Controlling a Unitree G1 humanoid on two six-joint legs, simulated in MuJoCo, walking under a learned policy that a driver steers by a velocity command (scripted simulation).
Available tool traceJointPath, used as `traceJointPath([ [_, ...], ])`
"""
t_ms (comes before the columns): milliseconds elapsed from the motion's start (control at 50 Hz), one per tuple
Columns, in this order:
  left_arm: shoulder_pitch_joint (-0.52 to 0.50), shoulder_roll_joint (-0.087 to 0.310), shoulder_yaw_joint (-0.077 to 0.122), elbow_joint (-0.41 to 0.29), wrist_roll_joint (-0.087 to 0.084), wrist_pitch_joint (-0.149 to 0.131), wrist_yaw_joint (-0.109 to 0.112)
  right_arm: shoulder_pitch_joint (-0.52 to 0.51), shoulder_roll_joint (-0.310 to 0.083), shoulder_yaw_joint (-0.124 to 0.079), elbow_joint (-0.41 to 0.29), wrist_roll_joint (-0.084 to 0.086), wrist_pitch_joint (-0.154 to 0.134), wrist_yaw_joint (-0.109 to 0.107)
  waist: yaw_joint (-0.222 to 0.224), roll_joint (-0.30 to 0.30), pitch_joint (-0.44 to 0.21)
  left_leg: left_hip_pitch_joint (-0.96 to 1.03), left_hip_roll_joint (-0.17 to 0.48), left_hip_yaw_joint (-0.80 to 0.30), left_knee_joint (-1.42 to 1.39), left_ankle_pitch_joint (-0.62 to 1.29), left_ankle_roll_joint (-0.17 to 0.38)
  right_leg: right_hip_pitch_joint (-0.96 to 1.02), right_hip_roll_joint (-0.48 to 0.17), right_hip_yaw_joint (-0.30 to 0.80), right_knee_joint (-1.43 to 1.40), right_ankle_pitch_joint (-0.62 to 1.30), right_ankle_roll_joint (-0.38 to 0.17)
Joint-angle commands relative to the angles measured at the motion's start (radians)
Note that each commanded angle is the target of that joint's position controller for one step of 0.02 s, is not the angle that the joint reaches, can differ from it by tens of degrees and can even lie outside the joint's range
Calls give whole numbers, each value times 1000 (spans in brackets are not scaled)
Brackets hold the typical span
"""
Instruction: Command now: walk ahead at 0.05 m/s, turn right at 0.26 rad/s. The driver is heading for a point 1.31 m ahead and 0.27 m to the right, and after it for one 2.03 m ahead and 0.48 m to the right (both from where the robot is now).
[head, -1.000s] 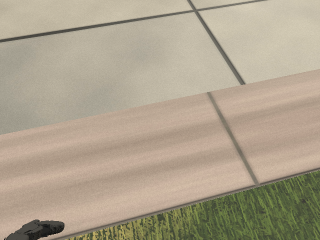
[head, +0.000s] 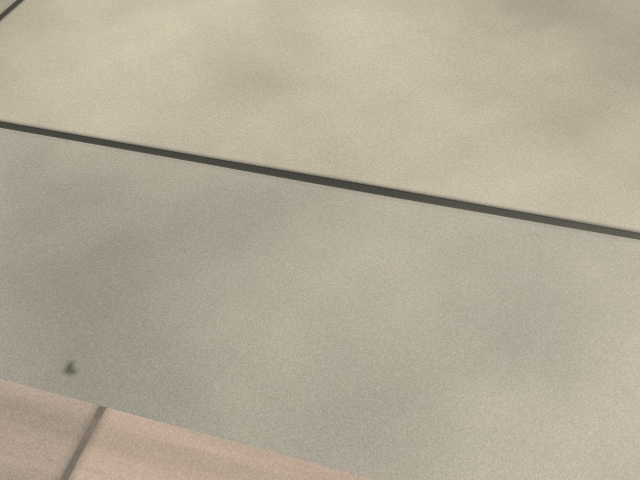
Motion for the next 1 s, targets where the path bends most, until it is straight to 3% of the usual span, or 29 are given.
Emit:
traceJointPath([
  [20, 100, 188, 67, -27, -12, 18, -16, 60, -145, -28, -30, -11, 10, -1, -1, -114, -100, -209, 57, 95, 242, -93, -49, 299, -296, 504, -185, 465, -225],
  [60, 78, 210, 90, -28, -15, 32, -11, 21, -111, -14, -48, 2, 17, 16, -19, -129, -79, -230, 82, 85, 261, -4, -63, 254, -206, 436, -219, 277, -153],
  [100, 59, 188, 100, -37, -19, 38, -18, -5, -86, -3, -54, 4, 18, 17, -21, -138, -96, -223, 82, 102, 226, 42, -74, 246, -148, 409, -233, 174, -121],
  [240, 119, 195, 146, -25, -10, 58, -27, -97, -72, 11, -77, 17, 2, -3, 34, -171, -116, -196, 78, 81, 34, 76, -63, 234, -124, 532, -287, -102, -123],
  [300, 86, 198, 158, -30, -6, 67, -33, -75, -73, 14, -69, 21, -15, -9, 27, -180, -110, -93, 62, 79, -78, 106, -36, 157, -103, 565, -306, -162, -94],
  [360, 3, 185, 160, -47, -10, 69, -39, 32, -85, 9, -39, 20, -32, -28, -34, -196, -86, 148, 62, 91, -353, 202, -1, -18, -31, 554, -320, -292, -2],
  [380, 18, 157, 152, -47, -18, 63, -36, 45, -134, -5, -38, 15, -38, -40, -32, -127, -89, 244, 157, 22, -479, 183, 22, -101, 38, 492, -250, -398, 55],
  [400, 77, 101, 141, -55, -34, 59, -30, 2, -231, -24, -72, 12, -37, -46, 5, 102, -139, 262, 433, -267, -584, -30, 97, -159, 144, 309, 41, -455, 90],
  [420, 81, 162, 159, -39, -5, 55, -22, -146, -240, -23, -102, -12, -33, -38, 32, 169, -46, 81, 573, -383, -636, 22, 174, -235, 164, 107, 322, -374, 103],
  [440, 59, 223, 172, -27, 13, 58, -24, -164, -148, -4, -108, -10, -31, -32, 47, 63, -29, -16, 539, -246, -592, 171, 189, -169, 63, 80, 478, -301, 104],
  [460, 87, 195, 167, -17, 17, 65, -35, -193, -91, 13, -113, -5, -32, -29, 75, 47, -25, -54, 465, -127, -544, 297, 162, -130, 59, 68, 566, -254, 88],
  [480, 118, 172, 160, -7, 19, 77, -43, -207, -76, 19, -121, -4, -33, -25, 88, 61, -25, -46, 418, -35, -516, 384, 144, -136, 51, 51, 653, -224, 82],
  [500, 124, 156, 150, -1, 14, 84, -54, -177, -70, 22, -119, -7, -34, -22, 68, 80, -30, -39, 390, 1, -487, 461, 149, -136, 47, 36, 703, -216, 79],
  [540, 71, 129, 130, -17, 0, 84, -58, -65, -85, 16, -86, -6, -40, -10, 18, 96, -24, 43, 380, 9, -441, 627, 167, -166, 52, 31, 629, -244, 84],
  [580, 17, 95, 110, -26, -4, 84, -47, 23, -95, 12, -43, -1, -49, -3, -22, 118, -30, 140, 392, -23, -400, 737, 182, -168, 66, 78, 482, -284, 83],
  [620, 9, 51, 82, -10, -7, 89, -34, -8, -67, 28, -26, 3, -57, 9, 0, 153, -50, 134, 362, -14, -393, 724, 156, -31, 28, 40, 224, -308, 77],
  [640, -10, 53, 77, -10, -9, 91, -25, -12, -93, 20, -21, 4, -53, 16, -5, 195, -44, 119, 340, -27, -388, 724, 150, 32, 22, -39, 126, -337, 77],
  [660, -28, 76, 82, -13, -15, 92, -10, 21, -143, -1, -8, 1, -44, 25, -24, 228, -26, 117, 333, -62, -361, 796, 152, 49, 50, -77, 79, -332, 75],
  [680, -22, 89, 84, -12, -20, 89, 2, 49, -171, -14, 5, 4, -36, 33, -21, 233, -25, 131, 337, -96, -333, 894, 151, 61, 60, -77, 15, -293, 69],
  [720, 39, 100, 85, 6, -25, 70, 19, 31, -179, -27, 7, 23, -32, 39, 24, 192, -63, 115, 330, -132, -274, 958, 108, 182, 37, -50, -187, -97, 50],
  [740, 73, 130, 91, 16, -18, 55, 28, 21, -161, -28, -1, 33, -36, 36, 36, 158, -103, 33, 309, -133, -247, 841, 66, 322, -26, -6, -257, -6, 31],
  [760, 104, 181, 100, 16, 3, 44, 38, 18, -101, -16, -20, 45, -41, 33, 43, 40, -150, -123, 258, -78, -142, 576, 21, 489, -191, 101, -253, 83, -11],
  [780, 47, 274, 120, 10, -5, 53, 38, 28, -25, 0, -58, 48, -43, 31, 15, -227, -104, -321, 109, 122, -19, 122, -18, 492, -406, 259, -216, 445, -131],
  [800, 43, 201, 111, 0, -7, 54, 32, 22, -93, -19, -33, 23, -27, 21, 53, -212, -108, -314, 148, 171, 230, -116, -26, 424, -478, 242, -192, 591, -230],
  [820, -3, 125, 87, -18, -6, 50, 26, 41, -113, -36, -12, 20, -12, 22, 21, -134, -70, -310, 168, 160, 336, -90, -28, 369, -431, 162, -201, 600, -228],
  [840, -62, 83, 73, -32, -1, 52, 26, 60, -107, -43, 3, 18, 3, 29, -9, -112, -36, -303, 183, 161, 382, -34, -38, 325, -370, 78, -200, 554, -189],
  [860, -85, 75, 68, -35, 3, 51, 32, 58, -98, -46, 1, 16, 16, 40, -21, -145, -14, -313, 188, 171, 381, 16, -47, 311, -328, 16, -204, 530, -154],
  [900, -66, 93, 73, -31, 9, 47, 37, 39, -74, -40, -12, 16, 29, 65, -3, -183, -4, -330, 192, 204, 346, 71, -74, 330, -295, -46, -203, 508, -143],
  [1000, -27, 131, 90, -17, 11, 35, 21, -40, -31, -24, -84, 21, 37, 95, 32, -185, -20, -238, 220, 252, 110, 107, -59, 337, -344, -112, -161, 468, -135],
])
